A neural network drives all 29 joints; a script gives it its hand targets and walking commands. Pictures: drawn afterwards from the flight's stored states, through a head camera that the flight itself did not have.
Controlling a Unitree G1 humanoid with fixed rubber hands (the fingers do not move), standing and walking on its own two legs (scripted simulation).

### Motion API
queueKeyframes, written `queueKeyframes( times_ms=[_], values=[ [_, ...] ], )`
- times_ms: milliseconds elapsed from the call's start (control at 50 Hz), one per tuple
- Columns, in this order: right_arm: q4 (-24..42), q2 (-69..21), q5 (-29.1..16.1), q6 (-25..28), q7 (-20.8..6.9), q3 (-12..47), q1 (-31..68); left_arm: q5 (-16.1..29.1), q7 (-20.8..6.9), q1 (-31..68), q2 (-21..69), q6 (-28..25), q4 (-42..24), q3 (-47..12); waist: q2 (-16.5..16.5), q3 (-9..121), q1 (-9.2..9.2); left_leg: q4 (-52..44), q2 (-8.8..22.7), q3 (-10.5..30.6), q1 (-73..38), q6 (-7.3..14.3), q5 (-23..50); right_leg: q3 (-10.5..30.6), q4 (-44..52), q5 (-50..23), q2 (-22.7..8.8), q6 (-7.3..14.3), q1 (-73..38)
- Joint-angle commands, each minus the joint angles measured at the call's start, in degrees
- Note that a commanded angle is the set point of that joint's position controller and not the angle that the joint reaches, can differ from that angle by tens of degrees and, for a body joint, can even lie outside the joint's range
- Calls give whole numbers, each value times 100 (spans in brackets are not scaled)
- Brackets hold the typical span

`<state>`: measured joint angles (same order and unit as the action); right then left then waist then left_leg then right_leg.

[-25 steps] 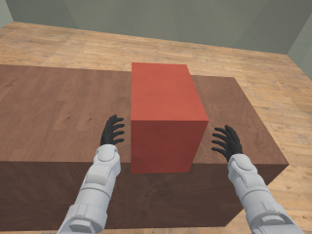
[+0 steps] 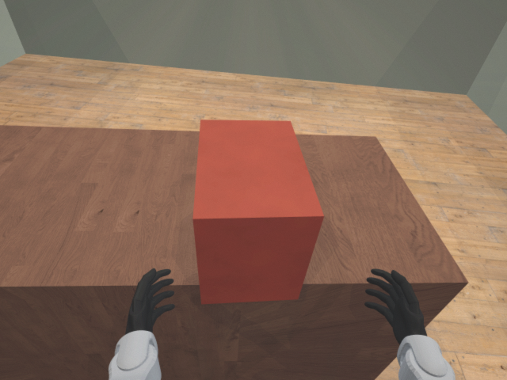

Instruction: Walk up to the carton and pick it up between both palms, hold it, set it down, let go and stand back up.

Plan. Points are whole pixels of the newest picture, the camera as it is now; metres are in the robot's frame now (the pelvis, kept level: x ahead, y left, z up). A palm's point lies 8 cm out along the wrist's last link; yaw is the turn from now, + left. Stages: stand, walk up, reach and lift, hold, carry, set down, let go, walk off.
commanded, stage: set down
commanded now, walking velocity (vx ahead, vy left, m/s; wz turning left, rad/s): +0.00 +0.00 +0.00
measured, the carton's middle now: (248, 207) +0.47 +0.02 +0.03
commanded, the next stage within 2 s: let go in 1.48 s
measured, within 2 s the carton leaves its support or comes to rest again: neither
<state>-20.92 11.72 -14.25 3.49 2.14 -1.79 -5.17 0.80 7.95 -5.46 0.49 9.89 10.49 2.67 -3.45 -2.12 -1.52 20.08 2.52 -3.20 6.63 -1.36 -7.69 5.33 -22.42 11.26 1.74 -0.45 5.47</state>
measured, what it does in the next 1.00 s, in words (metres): stands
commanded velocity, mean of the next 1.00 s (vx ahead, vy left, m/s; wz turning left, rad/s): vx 0.00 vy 0.00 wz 0.00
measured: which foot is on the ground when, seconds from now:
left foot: down 0.00-1.00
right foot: down 0.00-1.00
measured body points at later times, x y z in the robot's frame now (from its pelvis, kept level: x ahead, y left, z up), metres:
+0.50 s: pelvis +0.00 +0.00 +0.00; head -0.02 +0.03 +0.45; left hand +0.23 +0.20 -0.01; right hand +0.23 -0.22 +0.01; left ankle +0.04 +0.14 -0.74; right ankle +0.02 -0.12 -0.74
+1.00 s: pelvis +0.03 +0.00 +0.00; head +0.04 +0.03 +0.45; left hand +0.23 +0.20 -0.04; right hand +0.24 -0.22 -0.01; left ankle +0.04 +0.14 -0.74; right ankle +0.02 -0.12 -0.74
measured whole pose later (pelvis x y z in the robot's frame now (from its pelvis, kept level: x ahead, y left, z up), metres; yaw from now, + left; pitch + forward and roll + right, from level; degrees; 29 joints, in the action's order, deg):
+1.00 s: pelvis +0.03 +0.00 +0.00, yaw +0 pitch -5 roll +0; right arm -15.0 11.7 -13.1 4.5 0.1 -1.8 -15.6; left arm -0.6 3.3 -15.8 -2.1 6.8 9.0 2.6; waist -3.6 -5.3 -1.6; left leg 19.5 2.3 -3.2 4.8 -1.3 -10.1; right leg 5.3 -20.0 12.6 1.4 -0.3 2.7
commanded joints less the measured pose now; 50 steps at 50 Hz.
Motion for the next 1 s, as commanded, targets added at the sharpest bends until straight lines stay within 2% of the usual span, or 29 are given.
queueKeyframes(
  times_ms=[0,20,40,60,80,100,120,220,260,340,360,380,400,440,480,520,540,560,600,640,660,680,720,740,800,880,920,960,980],
  values=[
    [2545,609,25,162,-61,335,24,240,2,72,-939,-397,-2194,-285,23,681,-302,-272,-300,-200,-1165,-21,577,-412,852,-150,128,12,427],
    [2580,602,4,122,-103,323,-189,308,4,-155,-837,-416,-2150,-354,-108,560,-321,-389,-308,-179,-1067,-17,430,-377,931,28,87,38,357],
    [2546,553,-54,88,-102,344,38,235,48,162,-936,-405,-2197,-209,267,370,-363,-457,-289,-202,-1093,-36,246,-324,966,262,57,92,591],
    [2625,587,32,100,-130,260,-117,248,41,45,-903,-384,-2180,-327,163,438,-263,-436,-320,-200,-1067,-6,82,-349,966,430,54,73,598],
    [2764,452,7,-1,-130,320,50,286,72,257,-1010,-383,-2101,-221,77,409,-381,-449,-306,-187,-937,93,-168,-284,960,737,18,44,626],
    [2515,420,204,-138,-106,277,7,227,27,154,-979,-251,-1661,-349,-8,-57,-258,-531,-331,-198,-848,72,-433,-322,1111,1016,-12,65,810],
    [2748,491,135,-132,-127,182,139,329,52,414,-988,-329,-2090,-436,182,260,-211,-537,-306,-131,-959,49,-504,-322,1033,1073,34,95,811],
    [2152,461,294,-442,-141,210,10,304,-39,668,-1050,-54,-1313,-286,-258,-15,-59,31,-498,-107,-1795,157,-539,-107,1418,2373,-439,354,2165],
    [2300,577,187,-384,-214,119,240,257,50,643,-1136,5,-1607,-84,-48,5,-328,-128,-385,-62,-1706,149,-501,-239,1281,2025,-330,330,2024],
    [1928,457,328,-492,-157,248,361,154,-119,818,-1188,174,-1217,-178,-238,-211,-164,96,-418,-97,-2030,206,-462,-125,1426,2310,-522,326,2573],
    [2053,554,267,-486,-174,279,212,57,-113,702,-1150,164,-1290,-115,-311,-21,-165,140,-479,-65,-2171,171,-334,-105,1429,2200,-573,367,2475],
    [2491,667,275,-368,-228,83,194,248,-10,573,-1194,105,-1920,-237,136,168,-227,-183,-336,-121,-1781,127,-291,-305,1167,1534,-275,249,1824],
    [2406,604,324,-372,-267,106,20,202,27,373,-1188,79,-1987,-348,238,228,-285,-358,-259,-118,-1488,87,-434,-332,1090,1242,-172,201,1419],
    [2453,590,378,-263,-287,0,-209,118,40,-30,-1101,-4,-1876,-223,150,253,-367,-495,-212,-186,-1156,96,-212,-405,975,687,-26,94,833],
    [1978,669,499,-321,-297,-84,-298,-44,-42,-223,-1017,101,-1274,-145,91,-54,-285,-553,-199,-167,-1162,84,-307,-399,1063,804,-6,87,849],
    [2248,468,506,-340,-268,27,-397,118,-140,-15,-1278,-42,-1474,-124,-96,173,-210,-448,-309,-311,-967,161,-172,-300,1086,585,-151,26,562],
    [2258,455,474,-332,-281,91,-462,181,-139,-83,-1291,-140,-1686,-152,250,273,-221,-413,-299,-353,-1034,109,-66,-287,1032,510,-119,39,635],
    [1761,602,521,-322,-319,64,-561,-42,-161,-395,-1053,-79,-1155,-155,214,52,-261,-471,-259,-274,-1112,74,39,-392,1032,502,-26,86,766],
    [1903,589,489,-291,-337,72,-558,-55,-212,-403,-1169,-110,-1400,-128,245,364,-220,-371,-278,-313,-1174,21,210,-376,1028,256,-38,77,549],
    [1581,524,568,-327,-299,220,-663,-137,-307,-401,-1142,-97,-881,-60,196,79,-227,-373,-313,-343,-1189,58,269,-355,1073,153,-95,49,571],
    [2000,531,528,-222,-235,216,-738,-46,-322,-435,-1241,-208,-1202,-70,95,303,-141,-326,-350,-322,-1291,78,570,-331,1052,-400,-133,-12,455],
    [1567,538,577,-259,-264,275,-890,-277,-375,-609,-1215,-147,-868,51,181,144,-211,-277,-397,-292,-1239,41,593,-318,939,-627,-129,-8,481],
    [1881,750,434,-29,-306,121,-1071,-244,-344,-990,-1171,-359,-1360,107,109,564,-285,-226,-287,-181,-1431,-1,1134,-425,824,-1042,53,22,289],
    [1609,697,454,23,-307,178,-955,-325,-345,-882,-1186,-314,-1094,172,354,595,-313,-133,-377,-221,-1439,-65,1400,-444,815,-1290,22,58,249],
    [1533,603,491,220,-237,369,-1341,-429,-471,-1306,-1147,-427,-755,311,-3,531,-283,-45,-451,-289,-1634,-75,1749,-355,891,-1950,-8,-79,133],
    [1019,877,547,392,-332,223,-1168,-525,-433,-1262,-982,-545,-744,221,405,352,-333,-115,-352,-152,-1568,-171,1872,-497,838,-1819,129,57,335],
    [953,674,555,403,-244,351,-1389,-441,-565,-1334,-1203,-611,-645,233,216,355,-110,-51,-379,-196,-1523,-107,1744,-393,854,-2060,9,-22,94],
    [633,604,541,394,-332,394,-1232,-557,-546,-1149,-1090,-618,-464,269,498,359,-215,-116,-381,-181,-1599,-149,1657,-416,902,-1496,45,33,259],
    [909,650,614,414,-301,288,-1271,-340,-534,-1149,-1225,-695,-702,179,178,320,-166,-108,-370,-182,-1538,-125,1571,-450,955,-1622,5,-22,303]
  ],
)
